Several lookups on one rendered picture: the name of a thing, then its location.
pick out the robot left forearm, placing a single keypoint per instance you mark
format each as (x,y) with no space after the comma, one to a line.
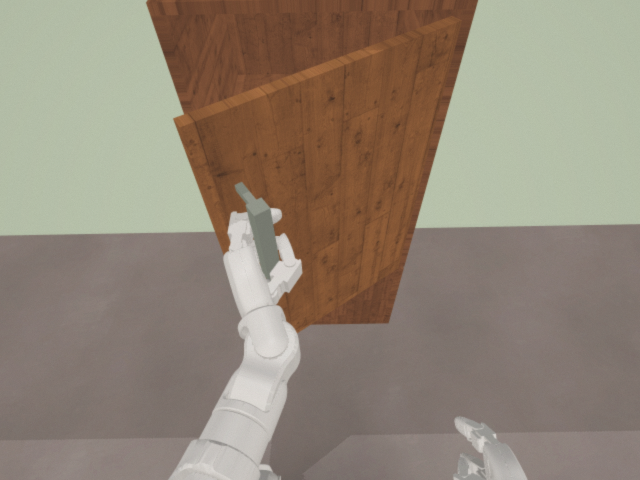
(243,421)

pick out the robot right hand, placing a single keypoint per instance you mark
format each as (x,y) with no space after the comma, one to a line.
(499,462)

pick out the handle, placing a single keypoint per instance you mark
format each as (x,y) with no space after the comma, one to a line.
(261,222)

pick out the robot left hand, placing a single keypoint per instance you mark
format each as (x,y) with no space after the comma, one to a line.
(248,283)

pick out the cupboard door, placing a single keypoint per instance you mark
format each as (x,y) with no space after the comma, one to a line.
(340,149)

